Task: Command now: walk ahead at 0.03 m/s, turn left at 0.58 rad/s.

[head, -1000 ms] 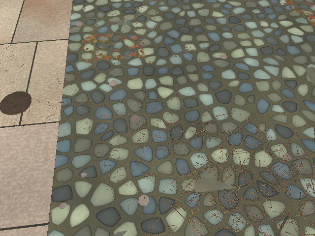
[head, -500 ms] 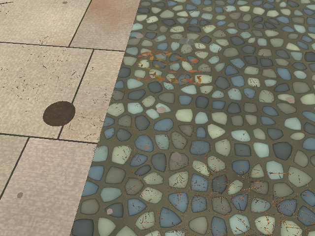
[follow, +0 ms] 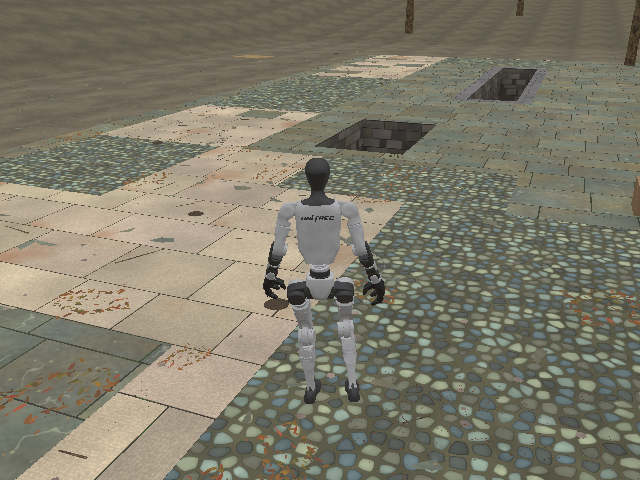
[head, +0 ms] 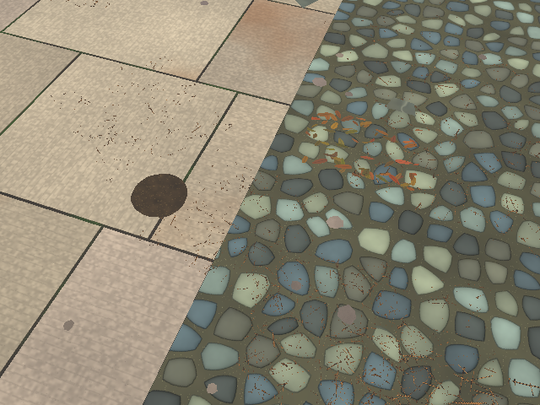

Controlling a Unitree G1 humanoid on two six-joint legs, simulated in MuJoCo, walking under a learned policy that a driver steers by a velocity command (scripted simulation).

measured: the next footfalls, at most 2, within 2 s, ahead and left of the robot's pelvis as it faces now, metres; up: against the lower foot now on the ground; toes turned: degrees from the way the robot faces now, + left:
right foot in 0.16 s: +0.05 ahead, -0.14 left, +0.00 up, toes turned +11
left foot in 0.64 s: -0.02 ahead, +0.07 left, +0.00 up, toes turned +27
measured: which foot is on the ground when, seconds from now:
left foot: down 0.00-0.16, up 0.18-0.62, down 0.64-1.00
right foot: up 0.00-0.14, down 0.16-0.64, up 0.66-1.00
